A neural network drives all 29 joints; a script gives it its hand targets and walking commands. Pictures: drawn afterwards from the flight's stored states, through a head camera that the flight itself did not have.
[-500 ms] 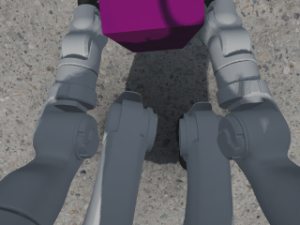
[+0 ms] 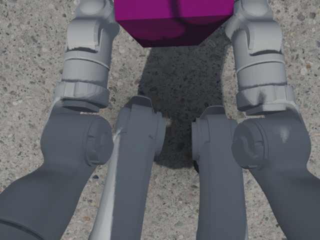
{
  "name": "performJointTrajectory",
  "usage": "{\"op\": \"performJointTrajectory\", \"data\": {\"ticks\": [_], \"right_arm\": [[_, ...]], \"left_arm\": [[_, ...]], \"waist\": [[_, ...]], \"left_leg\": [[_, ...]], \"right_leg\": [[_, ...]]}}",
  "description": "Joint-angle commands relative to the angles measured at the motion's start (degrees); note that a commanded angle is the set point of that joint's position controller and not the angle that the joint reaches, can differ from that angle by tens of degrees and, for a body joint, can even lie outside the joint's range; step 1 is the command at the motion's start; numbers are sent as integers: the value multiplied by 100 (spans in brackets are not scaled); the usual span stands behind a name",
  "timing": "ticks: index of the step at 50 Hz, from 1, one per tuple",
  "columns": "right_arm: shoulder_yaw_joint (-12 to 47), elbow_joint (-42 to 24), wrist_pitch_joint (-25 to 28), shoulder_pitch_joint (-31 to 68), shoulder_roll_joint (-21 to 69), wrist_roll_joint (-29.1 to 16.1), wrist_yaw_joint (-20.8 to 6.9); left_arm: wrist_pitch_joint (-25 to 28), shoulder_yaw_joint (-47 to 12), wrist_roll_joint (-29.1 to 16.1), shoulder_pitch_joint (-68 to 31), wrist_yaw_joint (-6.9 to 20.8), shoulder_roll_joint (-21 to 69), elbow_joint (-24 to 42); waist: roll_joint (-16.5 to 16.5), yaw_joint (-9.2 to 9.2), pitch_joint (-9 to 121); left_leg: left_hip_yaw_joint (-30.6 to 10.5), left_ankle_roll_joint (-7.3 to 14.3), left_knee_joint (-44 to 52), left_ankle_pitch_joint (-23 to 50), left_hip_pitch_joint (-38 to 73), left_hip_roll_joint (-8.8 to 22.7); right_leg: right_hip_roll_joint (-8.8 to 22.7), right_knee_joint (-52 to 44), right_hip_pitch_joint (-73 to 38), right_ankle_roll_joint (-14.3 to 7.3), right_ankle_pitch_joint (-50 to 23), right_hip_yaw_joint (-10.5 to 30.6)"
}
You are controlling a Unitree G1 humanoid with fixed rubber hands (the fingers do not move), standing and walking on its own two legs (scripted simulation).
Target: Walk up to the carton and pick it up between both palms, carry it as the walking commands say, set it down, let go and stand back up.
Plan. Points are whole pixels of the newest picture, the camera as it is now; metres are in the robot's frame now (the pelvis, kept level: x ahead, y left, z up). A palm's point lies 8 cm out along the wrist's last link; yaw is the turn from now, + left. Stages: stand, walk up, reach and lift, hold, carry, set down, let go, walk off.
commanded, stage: reach and lift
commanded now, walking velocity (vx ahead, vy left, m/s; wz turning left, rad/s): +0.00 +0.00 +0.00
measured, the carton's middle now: out of the picture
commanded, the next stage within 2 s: none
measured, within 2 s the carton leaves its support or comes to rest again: neither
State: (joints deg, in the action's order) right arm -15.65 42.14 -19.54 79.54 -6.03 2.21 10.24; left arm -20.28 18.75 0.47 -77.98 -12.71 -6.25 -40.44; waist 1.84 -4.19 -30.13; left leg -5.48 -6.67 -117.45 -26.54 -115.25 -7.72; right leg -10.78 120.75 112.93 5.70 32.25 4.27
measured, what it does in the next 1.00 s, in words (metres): rises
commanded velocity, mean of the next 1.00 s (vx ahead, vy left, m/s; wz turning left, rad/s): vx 0.00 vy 0.00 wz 0.00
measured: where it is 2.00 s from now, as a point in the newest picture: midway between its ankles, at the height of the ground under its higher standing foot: (166, 147)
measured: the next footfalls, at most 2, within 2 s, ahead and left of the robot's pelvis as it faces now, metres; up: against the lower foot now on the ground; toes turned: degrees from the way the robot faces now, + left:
none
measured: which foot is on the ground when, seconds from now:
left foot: down 0.00-1.00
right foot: down 0.00-1.00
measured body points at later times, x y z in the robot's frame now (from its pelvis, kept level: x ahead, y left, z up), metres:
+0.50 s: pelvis -0.01 +0.00 +0.05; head +0.32 +0.02 +0.34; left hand +0.52 +0.18 -0.05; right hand +0.55 -0.06 -0.05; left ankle +0.16 +0.13 -0.37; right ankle +0.14 -0.12 -0.37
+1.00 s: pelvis -0.02 -0.01 +0.10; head +0.29 +0.02 +0.42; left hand +0.50 +0.17 +0.02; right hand +0.53 -0.07 +0.02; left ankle +0.16 +0.13 -0.37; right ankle +0.14 -0.12 -0.37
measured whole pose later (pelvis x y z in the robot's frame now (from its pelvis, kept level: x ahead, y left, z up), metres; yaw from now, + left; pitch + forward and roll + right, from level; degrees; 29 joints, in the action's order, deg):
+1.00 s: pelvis -0.02 -0.01 +0.10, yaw +0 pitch +16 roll +0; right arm -18.5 36.7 -24.2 73.0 -2.2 4.3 10.0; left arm -26.1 20.2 3.1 -72.4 -11.1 -3.3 -35.0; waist 1.5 -4.8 -30.0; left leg -6.9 -6.5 -98.9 -23.6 -91.6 -7.2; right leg -9.8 102.4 90.2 3.7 28.4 5.2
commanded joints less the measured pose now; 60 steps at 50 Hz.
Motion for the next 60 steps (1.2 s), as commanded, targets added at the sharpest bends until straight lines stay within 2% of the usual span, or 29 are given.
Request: {"op": "performJointTrajectory", "data": {"ticks": [1,3,7,13,21,32,39,45,54,60], "right_arm": [[3449,-1238,73,4520,6659,-1105,-1336],[3602,-1467,-11,4478,6713,-1203,-1266],[3744,-1722,-161,4369,6703,-1237,-1131],[3570,-1417,-240,4167,6677,-996,-1044],[3223,-912,-184,3944,6726,-717,-1170],[3432,-1455,-297,4368,6626,-996,-1307],[3310,-1264,-359,4459,6630,-971,-1360],[3197,-1022,-347,4243,6868,-851,-1433],[3516,-1298,-359,4044,7133,-944,-1444],[3734,-1539,-410,4043,7084,-1082,-1378]], "left_arm": [[122,-3609,-1061,-4725,1573,6724,1706],[39,-3700,-1102,-4599,1567,6639,1927],[-113,-3776,-1142,-4411,1572,6477,2107],[-162,-3657,-1062,-4316,1634,6356,1813],[-128,-3538,-952,-4177,1707,6698,1354],[-321,-3829,-1082,-4473,1572,6956,1792],[-412,-3749,-1053,-4510,1594,7112,1519],[-392,-3617,-985,-4279,1715,7331,1235],[-358,-3665,-986,-4031,1802,7286,1464],[-400,-3817,-1047,-4091,1736,7114,1803]], "waist": [[-28,-427,13424],[11,-519,13594],[59,-573,13538],[104,-476,12817],[34,-309,12557],[-205,-303,13191],[-247,-200,12755],[-147,-152,12601],[87,-335,13024],[44,-426,13151]], "left_leg": [[1169,412,1026,1963,5304,-117],[1198,422,1057,2032,5322,-140],[1232,453,1200,1901,5203,-162],[1209,483,1509,1410,4804,-141],[1077,446,1907,1210,5141,-112],[919,397,2383,1069,6389,-100],[860,418,2725,510,6398,-76],[877,451,2927,496,6294,-95],[913,496,3123,937,6535,-139],[855,491,3328,930,6954,-124]], "right_leg": [[-97,-1258,-3718,-407,-1559,-852],[-106,-1318,-3986,-380,-1660,-796],[-99,-1520,-4398,-367,-1655,-662],[-60,-1873,-4525,-383,-1357,-510],[-57,-2167,-4301,-424,-1109,-592],[-68,-2544,-4465,-500,-830,-661],[-19,-2883,-4653,-508,-499,-583],[-16,-3159,-4977,-486,-570,-523],[-25,-3514,-5750,-425,-952,-395],[5,-3738,-6080,-431,-913,-308]]}}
